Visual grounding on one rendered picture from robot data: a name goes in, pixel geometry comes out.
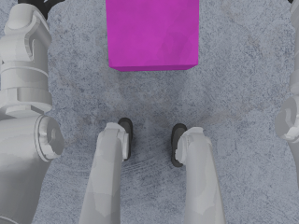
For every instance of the right robot upper arm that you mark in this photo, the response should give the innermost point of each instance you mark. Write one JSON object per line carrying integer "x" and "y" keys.
{"x": 287, "y": 127}

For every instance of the robot left forearm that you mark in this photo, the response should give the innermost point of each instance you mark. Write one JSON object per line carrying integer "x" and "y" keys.
{"x": 24, "y": 64}

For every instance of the robot left hand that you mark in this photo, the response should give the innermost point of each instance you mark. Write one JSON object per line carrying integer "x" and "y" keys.
{"x": 43, "y": 7}

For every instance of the carton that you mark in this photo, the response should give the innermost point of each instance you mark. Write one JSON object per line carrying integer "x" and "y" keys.
{"x": 152, "y": 35}

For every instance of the left robot upper arm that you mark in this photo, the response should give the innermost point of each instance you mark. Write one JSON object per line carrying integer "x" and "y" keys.
{"x": 28, "y": 145}

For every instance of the left robot thigh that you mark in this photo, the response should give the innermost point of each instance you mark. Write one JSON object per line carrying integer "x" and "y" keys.
{"x": 102, "y": 199}

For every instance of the left robot foot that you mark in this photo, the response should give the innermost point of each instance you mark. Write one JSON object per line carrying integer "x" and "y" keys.
{"x": 128, "y": 127}

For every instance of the robot right forearm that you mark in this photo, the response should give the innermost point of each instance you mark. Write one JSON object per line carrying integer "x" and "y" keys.
{"x": 294, "y": 76}

